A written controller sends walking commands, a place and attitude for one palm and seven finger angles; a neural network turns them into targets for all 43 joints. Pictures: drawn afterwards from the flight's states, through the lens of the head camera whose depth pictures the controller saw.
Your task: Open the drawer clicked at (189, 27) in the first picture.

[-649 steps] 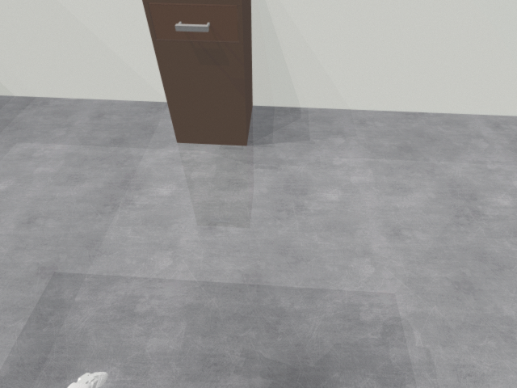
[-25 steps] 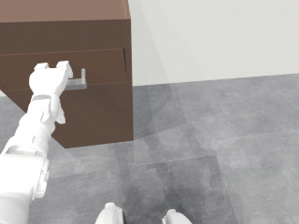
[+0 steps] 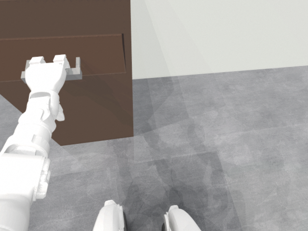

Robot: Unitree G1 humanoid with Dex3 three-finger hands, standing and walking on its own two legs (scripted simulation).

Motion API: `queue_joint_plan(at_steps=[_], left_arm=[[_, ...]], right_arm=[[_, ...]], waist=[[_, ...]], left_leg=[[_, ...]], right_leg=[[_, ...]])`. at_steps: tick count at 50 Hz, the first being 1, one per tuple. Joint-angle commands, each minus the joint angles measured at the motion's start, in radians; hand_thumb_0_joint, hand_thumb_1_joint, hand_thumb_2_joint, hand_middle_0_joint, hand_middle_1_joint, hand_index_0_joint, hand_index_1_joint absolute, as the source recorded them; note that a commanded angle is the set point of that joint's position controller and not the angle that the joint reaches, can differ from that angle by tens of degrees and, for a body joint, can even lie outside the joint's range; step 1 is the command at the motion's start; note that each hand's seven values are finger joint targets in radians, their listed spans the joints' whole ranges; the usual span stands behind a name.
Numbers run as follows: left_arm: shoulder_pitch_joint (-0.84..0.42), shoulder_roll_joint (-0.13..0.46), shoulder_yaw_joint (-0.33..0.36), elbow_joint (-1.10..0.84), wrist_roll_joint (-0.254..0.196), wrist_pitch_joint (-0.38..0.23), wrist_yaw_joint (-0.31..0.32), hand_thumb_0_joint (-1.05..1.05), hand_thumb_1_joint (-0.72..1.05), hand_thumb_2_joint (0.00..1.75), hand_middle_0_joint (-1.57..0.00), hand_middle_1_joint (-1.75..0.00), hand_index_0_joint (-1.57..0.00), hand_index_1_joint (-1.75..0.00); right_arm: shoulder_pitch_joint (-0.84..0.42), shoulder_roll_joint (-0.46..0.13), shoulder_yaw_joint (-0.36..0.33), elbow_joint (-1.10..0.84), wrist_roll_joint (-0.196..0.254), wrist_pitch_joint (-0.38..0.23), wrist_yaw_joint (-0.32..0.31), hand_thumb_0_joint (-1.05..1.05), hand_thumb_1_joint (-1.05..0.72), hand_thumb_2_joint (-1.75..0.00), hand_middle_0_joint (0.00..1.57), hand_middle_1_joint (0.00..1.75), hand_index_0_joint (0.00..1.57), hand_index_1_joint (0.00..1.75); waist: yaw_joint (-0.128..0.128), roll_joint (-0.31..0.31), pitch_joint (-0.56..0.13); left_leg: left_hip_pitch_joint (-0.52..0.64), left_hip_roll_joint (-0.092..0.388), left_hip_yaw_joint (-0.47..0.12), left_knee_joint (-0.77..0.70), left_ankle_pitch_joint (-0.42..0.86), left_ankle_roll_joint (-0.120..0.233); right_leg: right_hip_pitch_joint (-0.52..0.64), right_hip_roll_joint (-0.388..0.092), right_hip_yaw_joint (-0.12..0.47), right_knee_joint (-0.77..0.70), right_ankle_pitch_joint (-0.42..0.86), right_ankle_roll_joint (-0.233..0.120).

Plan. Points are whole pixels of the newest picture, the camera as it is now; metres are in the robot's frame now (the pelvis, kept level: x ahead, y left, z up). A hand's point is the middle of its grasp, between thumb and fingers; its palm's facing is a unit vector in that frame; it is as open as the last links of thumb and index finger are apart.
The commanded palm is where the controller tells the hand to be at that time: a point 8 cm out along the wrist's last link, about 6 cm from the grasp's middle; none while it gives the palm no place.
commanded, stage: lower the fingers behind the handle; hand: left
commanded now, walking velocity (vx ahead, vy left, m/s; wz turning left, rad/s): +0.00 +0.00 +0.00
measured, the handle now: (53, 69) +0.56 +0.24 +0.02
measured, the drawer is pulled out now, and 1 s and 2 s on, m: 0.00 0.00 0.07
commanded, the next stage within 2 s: close the thumb around the handle in 0.36 s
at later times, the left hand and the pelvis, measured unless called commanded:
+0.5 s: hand (55, 89) +0.50 +0.24 +0.00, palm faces -0.06 -0.03 -1.00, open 13.8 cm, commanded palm +0.50 +0.22 +0.05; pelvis +0.00 +0.00 +0.00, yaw +0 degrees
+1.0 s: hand (54, 88) +0.50 +0.23 +0.00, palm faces -0.06 -0.03 -1.00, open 6.7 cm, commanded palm +0.49 +0.22 +0.05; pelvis +0.00 +0.00 +0.00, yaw +0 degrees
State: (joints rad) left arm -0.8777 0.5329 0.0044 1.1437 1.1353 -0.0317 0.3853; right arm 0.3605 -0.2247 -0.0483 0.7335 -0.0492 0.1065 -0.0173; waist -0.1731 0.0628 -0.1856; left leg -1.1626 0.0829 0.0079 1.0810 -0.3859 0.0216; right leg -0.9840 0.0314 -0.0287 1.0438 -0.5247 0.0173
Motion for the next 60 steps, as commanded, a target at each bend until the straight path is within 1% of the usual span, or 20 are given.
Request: queue_joint_plan(at_steps=[1,15,17,18,23,24,27,29,32,34,36,39,40,41,45,47,48,52,53,60], left_arm=[[-0.432,0.223,0.046,-0.175,-0.013,0.006,0.035,0.00,-0.50,0.30,-0.30,-1.20,-0.30,-1.20],[-0.424,0.261,0.053,-0.184,-0.016,-0.009,0.013,0.00,-0.50,0.30,-0.30,-1.20,-0.30,-1.20],[-0.427,0.263,0.057,-0.193,-0.016,-0.015,0.015,0.00,-0.50,0.30,-0.30,-1.20,-0.30,-1.20],[-0.399,0.270,0.069,-0.185,-0.018,-0.013,0.016,0.00,-0.50,0.30,-0.30,-1.20,-0.30,-1.20],[-0.413,0.250,0.049,-0.183,-0.016,-0.006,0.021,0.00,-0.50,0.30,-0.30,-1.20,-0.30,-1.20],[-0.427,0.251,0.051,-0.208,-0.014,-0.008,0.024,0.00,-0.44,0.32,-0.30,-1.21,-0.30,-1.21],[-0.423,0.224,0.036,-0.189,-0.020,0.000,0.022,0.00,-0.28,0.40,-0.32,-1.22,-0.32,-1.22],[-0.410,0.257,0.055,-0.184,-0.019,0.004,0.020,0.00,-0.16,0.44,-0.32,-1.24,-0.32,-1.24],[-0.426,0.226,0.034,-0.193,-0.021,0.002,0.016,0.00,0.00,0.52,-0.34,-1.25,-0.34,-1.25],[-0.396,0.251,0.057,-0.192,-0.025,0.000,0.012,0.00,0.12,0.56,-0.34,-1.27,-0.34,-1.27],[-0.393,0.215,0.035,-0.177,-0.027,0.000,0.008,0.00,0.23,0.61,-0.35,-1.28,-0.35,-1.28],[-0.387,0.251,0.058,-0.194,-0.020,-0.011,0.012,0.00,0.40,0.68,-0.36,-1.30,-0.36,-1.30],[-0.375,0.237,0.051,-0.184,-0.019,-0.007,0.013,0.00,0.45,0.71,-0.37,-1.30,-0.37,-1.30],[-0.390,0.226,0.047,-0.205,-0.024,-0.013,0.011,0.00,0.51,0.73,-0.37,-1.31,-0.37,-1.31],[-0.373,0.199,0.031,-0.194,-0.024,-0.010,0.024,0.00,0.73,0.83,-0.39,-1.33,-0.39,-1.33],[-0.394,0.234,0.052,-0.192,-0.020,-0.008,0.028,0.00,0.84,0.88,-0.40,-1.34,-0.40,-1.34],[-0.387,0.218,0.042,-0.200,-0.022,-0.005,0.028,0.00,0.90,0.90,-0.40,-1.35,-0.40,-1.35],[-0.361,0.251,0.073,-0.203,-0.022,-0.003,0.027,0.00,0.90,0.90,-0.40,-1.35,-0.40,-1.35],[-0.369,0.220,0.047,-0.209,-0.022,-0.004,0.025,0.00,0.90,0.90,-0.40,-1.35,-0.40,-1.35],[-0.349,0.224,0.052,-0.197,-0.032,-0.003,0.023,0.00,0.90,0.90,-0.40,-1.35,-0.40,-1.35]], right_arm=[[0.166,-0.191,-0.065,-0.029,0.001,-0.004,-0.018,0.00,-0.90,-0.90,0.20,0.30,0.20,0.30],[0.165,-0.190,-0.056,-0.038,0.010,-0.010,-0.029,0.00,-0.90,-0.90,0.20,0.30,0.20,0.30],[0.163,-0.189,-0.057,-0.040,0.009,-0.011,-0.028,0.00,-0.90,-0.90,0.20,0.30,0.20,0.30],[0.166,-0.190,-0.058,-0.040,0.009,-0.009,-0.027,0.00,-0.90,-0.90,0.20,0.30,0.20,0.30],[0.162,-0.191,-0.060,-0.039,0.010,-0.008,-0.027,0.00,-0.90,-0.90,0.20,0.30,0.20,0.30],[0.165,-0.192,-0.061,-0.038,0.008,-0.008,-0.026,0.00,-0.90,-0.90,0.20,0.30,0.20,0.30],[0.166,-0.189,-0.063,-0.037,0.010,-0.007,-0.025,0.00,-0.90,-0.90,0.20,0.30,0.20,0.30],[0.167,-0.192,-0.060,-0.035,0.010,-0.005,-0.026,0.00,-0.90,-0.90,0.20,0.30,0.20,0.30],[0.167,-0.189,-0.061,-0.036,0.010,-0.006,-0.025,0.00,-0.90,-0.90,0.20,0.30,0.20,0.30],[0.168,-0.190,-0.059,-0.035,0.009,-0.004,-0.025,0.00,-0.90,-0.90,0.20,0.30,0.20,0.30],[0.165,-0.186,-0.060,-0.036,0.009,-0.003,-0.024,0.00,-0.90,-0.90,0.20,0.30,0.20,0.30],[0.166,-0.190,-0.060,-0.037,0.009,-0.003,-0.024,0.00,-0.90,-0.90,0.20,0.30,0.20,0.30],[0.167,-0.189,-0.061,-0.037,0.008,-0.001,-0.024,0.00,-0.90,-0.90,0.20,0.30,0.20,0.30],[0.166,-0.186,-0.062,-0.036,0.007,-0.003,-0.021,0.00,-0.90,-0.90,0.20,0.30,0.20,0.30],[0.163,-0.186,-0.065,-0.037,0.008,-0.002,-0.019,0.00,-0.90,-0.90,0.20,0.30,0.20,0.30],[0.166,-0.191,-0.064,-0.034,0.008,-0.001,-0.021,0.00,-0.90,-0.90,0.20,0.30,0.20,0.30],[0.165,-0.190,-0.065,-0.035,0.006,0.000,-0.020,0.00,-0.90,-0.90,0.20,0.30,0.20,0.30],[0.166,-0.192,-0.064,-0.037,0.007,0.005,-0.019,0.00,-0.90,-0.90,0.20,0.30,0.20,0.30],[0.162,-0.188,-0.066,-0.037,0.006,0.005,-0.019,0.00,-0.90,-0.90,0.20,0.30,0.20,0.30],[0.157,-0.188,-0.064,-0.038,0.009,0.005,-0.019,0.00,-0.90,-0.90,0.20,0.30,0.20,0.30]], waist=[[-0.014,0.096,-0.455],[-0.012,0.075,-0.442],[-0.009,0.104,-0.461],[0.001,0.088,-0.451],[-0.009,0.096,-0.450],[-0.005,0.119,-0.471],[-0.015,0.103,-0.458],[-0.003,0.095,-0.464],[-0.012,0.106,-0.456],[0.001,0.093,-0.474],[-0.009,0.081,-0.445],[0.002,0.093,-0.463],[0.000,0.082,-0.452],[0.003,0.113,-0.457],[-0.003,0.081,-0.440],[-0.004,0.089,-0.445],[0.000,0.098,-0.455],[0.012,0.088,-0.482],[0.006,0.100,-0.466],[0.009,0.079,-0.447]], left_leg=[[0.609,-0.046,-0.039,-0.067,0.325,0.018],[0.558,-0.050,-0.026,-0.063,0.289,0.025],[0.572,-0.050,-0.023,-0.055,0.305,0.025],[0.570,-0.050,-0.023,-0.058,0.315,0.024],[0.579,-0.050,-0.027,-0.060,0.315,0.021],[0.600,-0.048,-0.029,-0.058,0.333,0.019],[0.605,-0.049,-0.029,-0.060,0.330,0.020],[0.594,-0.049,-0.029,-0.064,0.325,0.020],[0.610,-0.049,-0.028,-0.064,0.335,0.021],[0.600,-0.050,-0.025,-0.062,0.350,0.022],[0.592,-0.050,-0.026,-0.064,0.347,0.023],[0.595,-0.048,-0.025,-0.063,0.346,0.021],[0.595,-0.048,-0.028,-0.063,0.353,0.020],[0.608,-0.048,-0.026,-0.065,0.366,0.018],[0.602,-0.048,-0.028,-0.069,0.336,0.020],[0.607,-0.045,-0.032,-0.070,0.341,0.018],[0.617,-0.047,-0.031,-0.071,0.347,0.017],[0.624,-0.047,-0.028,-0.067,0.380,0.018],[0.622,-0.047,-0.026,-0.068,0.372,0.017],[0.607,-0.049,-0.022,-0.076,0.360,0.019]], right_leg=[[-0.022,0.056,-0.037,-0.140,0.294,-0.048],[0.008,0.054,-0.027,-0.144,0.296,-0.042],[0.001,0.053,-0.024,-0.140,0.306,-0.043],[0.016,0.054,-0.027,-0.141,0.316,-0.044],[-0.004,0.054,-0.030,-0.139,0.307,-0.044],[-0.009,0.054,-0.030,-0.135,0.314,-0.045],[-0.014,0.055,-0.031,-0.143,0.310,-0.043],[0.006,0.056,-0.031,-0.142,0.312,-0.044],[-0.006,0.055,-0.031,-0.147,0.317,-0.044],[0.026,0.055,-0.030,-0.142,0.340,-0.044],[0.016,0.056,-0.028,-0.148,0.339,-0.044],[0.018,0.056,-0.030,-0.141,0.336,-0.044],[0.015,0.057,-0.032,-0.141,0.338,-0.045],[0.012,0.055,-0.031,-0.140,0.341,-0.047],[0.005,0.057,-0.035,-0.149,0.318,-0.045],[-0.004,0.056,-0.033,-0.142,0.318,-0.044],[0.003,0.057,-0.035,-0.143,0.320,-0.046],[0.027,0.057,-0.032,-0.140,0.353,-0.045],[0.021,0.057,-0.032,-0.144,0.348,-0.045],[0.043,0.057,-0.031,-0.151,0.350,-0.045]])
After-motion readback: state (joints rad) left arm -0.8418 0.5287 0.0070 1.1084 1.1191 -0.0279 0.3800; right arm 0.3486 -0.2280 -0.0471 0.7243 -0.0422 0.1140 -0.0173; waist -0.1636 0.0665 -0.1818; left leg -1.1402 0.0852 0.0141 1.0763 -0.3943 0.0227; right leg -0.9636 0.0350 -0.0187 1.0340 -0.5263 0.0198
